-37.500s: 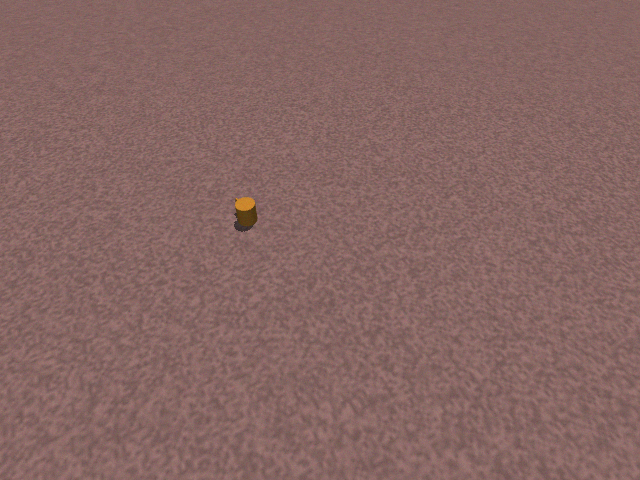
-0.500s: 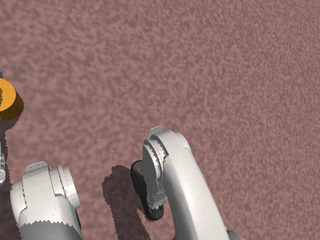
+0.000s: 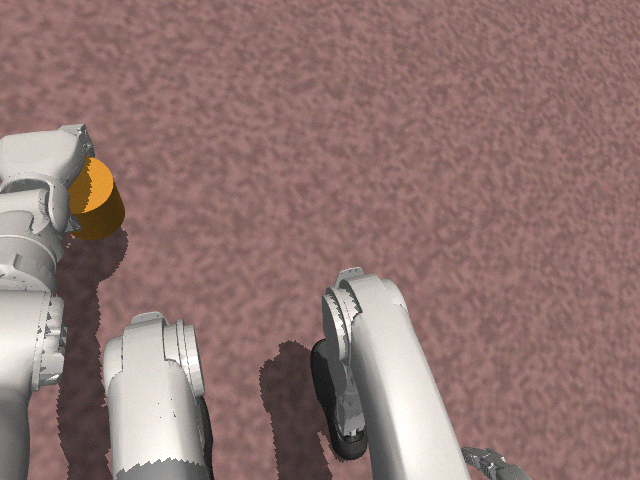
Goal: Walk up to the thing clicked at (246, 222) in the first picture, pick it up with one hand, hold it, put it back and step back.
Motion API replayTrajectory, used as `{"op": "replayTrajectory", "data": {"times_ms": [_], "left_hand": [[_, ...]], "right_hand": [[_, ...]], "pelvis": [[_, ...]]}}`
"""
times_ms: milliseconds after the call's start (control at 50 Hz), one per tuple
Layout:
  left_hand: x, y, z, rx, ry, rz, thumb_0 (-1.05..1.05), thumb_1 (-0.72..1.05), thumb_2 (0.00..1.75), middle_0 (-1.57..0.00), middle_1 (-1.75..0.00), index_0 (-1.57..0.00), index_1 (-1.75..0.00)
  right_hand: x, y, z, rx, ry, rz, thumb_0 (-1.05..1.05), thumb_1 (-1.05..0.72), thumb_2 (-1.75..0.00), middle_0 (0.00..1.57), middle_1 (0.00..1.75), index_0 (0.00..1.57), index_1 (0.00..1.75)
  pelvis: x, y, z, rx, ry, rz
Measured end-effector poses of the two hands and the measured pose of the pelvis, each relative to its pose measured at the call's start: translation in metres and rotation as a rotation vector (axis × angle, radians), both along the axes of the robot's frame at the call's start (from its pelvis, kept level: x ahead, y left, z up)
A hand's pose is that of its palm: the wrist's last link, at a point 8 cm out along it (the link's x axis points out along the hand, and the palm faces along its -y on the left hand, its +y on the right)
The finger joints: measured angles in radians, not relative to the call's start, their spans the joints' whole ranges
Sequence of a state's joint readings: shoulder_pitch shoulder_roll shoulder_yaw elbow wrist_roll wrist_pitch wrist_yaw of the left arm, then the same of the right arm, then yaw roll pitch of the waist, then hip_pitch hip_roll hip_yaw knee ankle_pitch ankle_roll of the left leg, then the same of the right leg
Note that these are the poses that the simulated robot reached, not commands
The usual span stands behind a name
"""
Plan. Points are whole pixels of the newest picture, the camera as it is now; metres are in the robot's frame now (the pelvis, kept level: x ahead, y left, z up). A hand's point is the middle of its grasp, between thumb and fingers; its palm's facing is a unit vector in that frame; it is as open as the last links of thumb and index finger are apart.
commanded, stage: settle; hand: left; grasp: from above
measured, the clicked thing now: (79, 190) +0.52 +0.24 -0.21
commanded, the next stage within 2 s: lift in 0.06 s
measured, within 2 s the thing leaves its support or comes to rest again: neither
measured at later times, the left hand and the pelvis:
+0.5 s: hand (23, 182) +0.48 +0.26 -0.09, palm faces -0.48 -0.07 -0.87, open 11.4 cm; pelvis +0.00 +0.00 +0.04, yaw +2 degrees
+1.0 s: hand out of the picture +0.40 +0.26 +0.08, palm faces -0.45 -0.10 -0.89, open 11.3 cm; pelvis +0.01 +0.00 +0.17, yaw +4 degrees
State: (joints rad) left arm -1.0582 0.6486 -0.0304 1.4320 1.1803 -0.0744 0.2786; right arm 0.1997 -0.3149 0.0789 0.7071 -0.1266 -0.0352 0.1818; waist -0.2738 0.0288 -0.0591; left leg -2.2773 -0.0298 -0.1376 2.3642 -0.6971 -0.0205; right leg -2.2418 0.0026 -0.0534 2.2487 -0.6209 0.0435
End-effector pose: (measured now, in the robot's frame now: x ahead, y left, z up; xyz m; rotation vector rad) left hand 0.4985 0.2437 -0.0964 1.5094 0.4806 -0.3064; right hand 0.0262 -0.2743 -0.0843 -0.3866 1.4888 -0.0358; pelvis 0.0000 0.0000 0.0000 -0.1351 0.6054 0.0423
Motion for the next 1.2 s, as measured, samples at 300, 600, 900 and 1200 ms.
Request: {"op": "replayTrajectory", "data": {"times_ms": [300, 600, 900, 1200], "left_hand": [[0.006, 0.006, 0.035, 0.016, -0.064, -0.004, 0.02, -0.16, 0.78, -0.61, -1.03, -0.4, -0.9], [-0.025, 0.016, 0.085, -0.022, -0.002, 0.012, 0.01, -0.14, 0.77, -0.59, -1.04, -0.38, -0.91], [-0.069, 0.026, 0.202, -0.015, -0.061, 0.045, 0.0, -0.13, 0.73, -0.61, -1.01, -0.39, -0.9], [-0.122, 0.01, 0.327, -0.036, -0.067, 0.029, 0.01, -0.13, 0.69, -0.65, -0.96, -0.43, -0.87]], "right_hand": [[0.001, -0.006, 0.007, -0.048, -0.007, -0.048, 0.0, -0.93, -0.91, 0.2, 0.3, 0.2, 0.3], [0.028, 0.002, 0.032, -0.024, -0.07, -0.066, 0.0, -0.93, -0.91, 0.2, 0.3, 0.2, 0.3], [0.084, 0.014, 0.108, -0.007, -0.25, -0.087, 0.0, -0.92, -0.91, 0.2, 0.3, 0.2, 0.3], [0.108, 0.029, 0.214, 0.043, -0.38, -0.131, 0.01, -0.92, -0.91, 0.2, 0.3, 0.2, 0.3]], "pelvis": [[0.0, -0.004, 0.012, 0.021, 0.024, 0.009], [-0.001, 0.002, 0.052, 0.029, 0.024, 0.019], [0.003, 0.004, 0.135, 0.052, -0.033, 0.034], [0.015, 0.002, 0.245, 0.095, -0.189, 0.037]]}}
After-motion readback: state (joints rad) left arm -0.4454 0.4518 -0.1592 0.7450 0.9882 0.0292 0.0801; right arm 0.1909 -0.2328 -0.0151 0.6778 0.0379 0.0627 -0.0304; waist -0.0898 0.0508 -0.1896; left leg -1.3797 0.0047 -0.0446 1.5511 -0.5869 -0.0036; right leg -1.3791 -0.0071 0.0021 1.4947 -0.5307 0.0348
